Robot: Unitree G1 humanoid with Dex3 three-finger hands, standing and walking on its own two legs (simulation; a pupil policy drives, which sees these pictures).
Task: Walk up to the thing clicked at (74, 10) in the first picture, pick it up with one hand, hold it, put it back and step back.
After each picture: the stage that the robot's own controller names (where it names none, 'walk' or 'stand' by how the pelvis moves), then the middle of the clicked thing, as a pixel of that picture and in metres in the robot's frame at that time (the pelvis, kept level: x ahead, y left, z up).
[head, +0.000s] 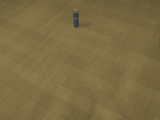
stand; (76, 18) +1.79 +0.09 -0.66
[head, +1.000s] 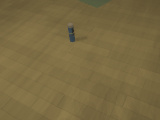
walk; (71, 32) +1.63 +0.27 -0.64
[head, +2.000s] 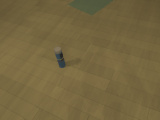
walk; (60, 57) +1.07 +0.34 -0.65
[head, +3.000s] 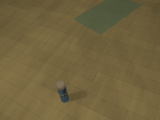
walk; (62, 92) +0.69 +0.25 -0.65
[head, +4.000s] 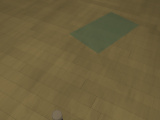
walk; out of the picture +0.47 +0.18 -0.63
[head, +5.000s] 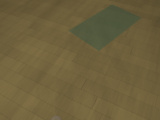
stand; out of the picture +0.41 +0.20 -0.66
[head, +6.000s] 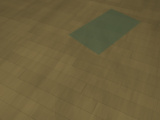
stand; out of the picture +0.39 +0.20 -0.65
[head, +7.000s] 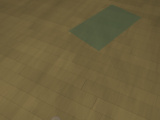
stand; out of the picture +0.41 +0.21 -0.66
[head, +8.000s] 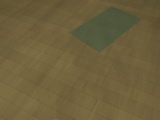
stand; out of the picture +0.40 +0.21 -0.66
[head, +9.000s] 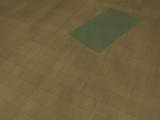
stand; out of the picture +0.40 +0.21 -0.66
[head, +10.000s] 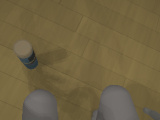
go down; (27, 56) +0.47 +0.22 -0.33
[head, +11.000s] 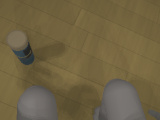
go down; (22, 50) +0.49 +0.22 -0.27
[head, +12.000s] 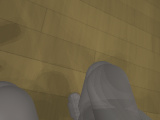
close in; out of the picture +0.47 +0.27 -0.17
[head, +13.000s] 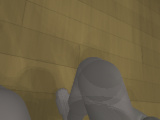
close; out of the picture +0.47 +0.29 -0.16
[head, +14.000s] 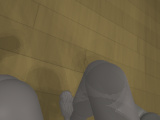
lift; out of the picture +0.40 +0.27 -0.16
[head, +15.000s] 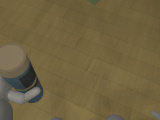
lift; (24, 79) +0.33 +0.18 +0.04
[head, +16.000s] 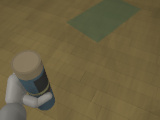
hold; (37, 85) +0.32 +0.15 +0.06
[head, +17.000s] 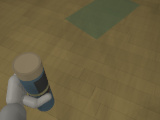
hold; (37, 86) +0.32 +0.16 +0.04
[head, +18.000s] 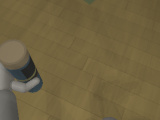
crouch; (25, 71) +0.38 +0.18 -0.01
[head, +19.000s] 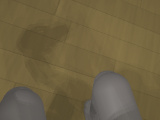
lower; out of the picture +0.51 +0.26 -0.04
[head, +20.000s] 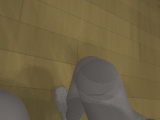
lower; out of the picture +0.47 +0.29 -0.17
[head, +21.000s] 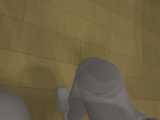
lower; out of the picture +0.46 +0.30 -0.17
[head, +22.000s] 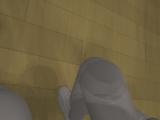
lower; out of the picture +0.45 +0.29 -0.17
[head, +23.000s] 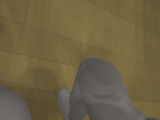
lower; out of the picture +0.45 +0.28 -0.16
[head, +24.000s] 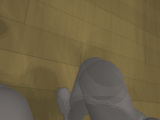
open; out of the picture +0.46 +0.27 -0.17
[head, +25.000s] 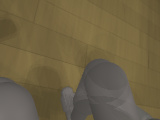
stand; out of the picture +0.45 +0.27 -0.18
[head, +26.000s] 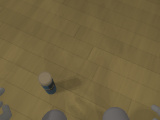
walk; (48, 84) +0.45 +0.19 -0.45
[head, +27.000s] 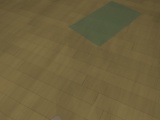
stand; out of the picture +0.40 +0.18 -0.60
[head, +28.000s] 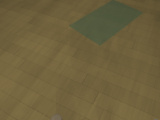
stand; out of the picture +0.41 +0.18 -0.60
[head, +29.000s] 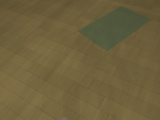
stand; out of the picture +0.41 +0.16 -0.65
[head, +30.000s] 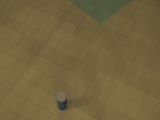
walk; (62, 101) +0.45 +0.11 -0.64
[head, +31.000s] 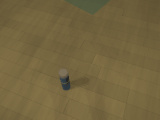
walk; (64, 80) +0.66 +0.18 -0.62
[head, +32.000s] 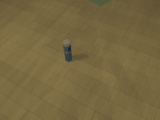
stand; (67, 51) +1.02 +0.19 -0.62
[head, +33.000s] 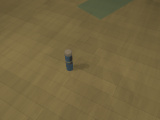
stand; (69, 60) +1.04 +0.17 -0.65
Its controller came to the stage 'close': yes
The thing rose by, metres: 0.69
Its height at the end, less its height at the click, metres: +0.00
